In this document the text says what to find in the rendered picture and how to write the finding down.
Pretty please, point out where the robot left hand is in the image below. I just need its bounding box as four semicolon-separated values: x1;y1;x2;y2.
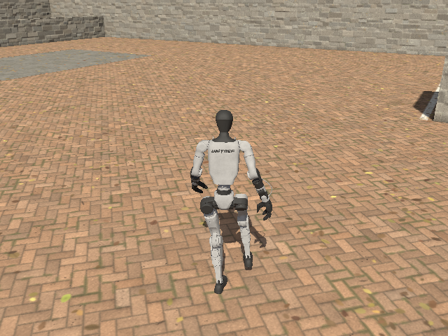
192;181;208;193

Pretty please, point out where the robot left upper arm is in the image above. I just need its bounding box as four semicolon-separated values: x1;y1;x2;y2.
191;140;210;177

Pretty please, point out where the robot left forearm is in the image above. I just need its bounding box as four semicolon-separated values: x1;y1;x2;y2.
190;167;200;186

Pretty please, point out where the robot right forearm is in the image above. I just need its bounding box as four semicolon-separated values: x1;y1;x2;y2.
252;168;270;202

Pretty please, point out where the robot right upper arm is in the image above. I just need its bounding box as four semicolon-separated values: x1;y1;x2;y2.
238;140;258;180

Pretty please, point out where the right robot thigh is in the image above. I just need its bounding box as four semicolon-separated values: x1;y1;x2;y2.
234;194;248;227

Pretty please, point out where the right robot shin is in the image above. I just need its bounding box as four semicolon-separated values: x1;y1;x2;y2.
240;215;251;259

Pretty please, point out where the robot right hand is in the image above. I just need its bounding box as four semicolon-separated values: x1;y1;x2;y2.
257;199;272;221

